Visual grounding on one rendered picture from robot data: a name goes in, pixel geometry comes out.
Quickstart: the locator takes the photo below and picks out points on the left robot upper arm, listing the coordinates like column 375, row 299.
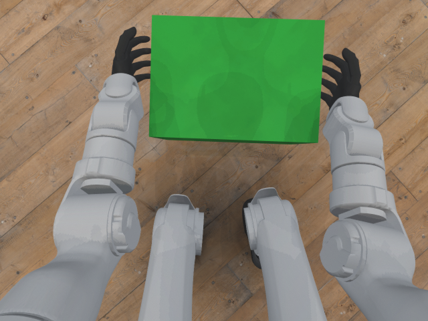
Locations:
column 92, row 233

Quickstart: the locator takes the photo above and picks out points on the right robot forearm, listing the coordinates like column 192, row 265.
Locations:
column 359, row 187

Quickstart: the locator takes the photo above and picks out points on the left robot forearm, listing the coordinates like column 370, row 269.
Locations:
column 107, row 162

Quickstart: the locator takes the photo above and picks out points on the right robot foot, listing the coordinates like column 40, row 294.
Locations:
column 255, row 258

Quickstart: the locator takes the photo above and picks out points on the left robot thigh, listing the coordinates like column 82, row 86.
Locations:
column 168, row 288

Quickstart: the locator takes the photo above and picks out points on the robot left hand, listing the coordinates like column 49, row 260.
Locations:
column 122, row 62

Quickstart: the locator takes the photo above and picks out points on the right robot upper arm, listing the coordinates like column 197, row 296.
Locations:
column 374, row 265

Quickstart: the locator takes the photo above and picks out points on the carton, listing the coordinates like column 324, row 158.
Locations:
column 234, row 79

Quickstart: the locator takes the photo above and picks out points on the robot right hand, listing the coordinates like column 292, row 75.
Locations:
column 348, row 81

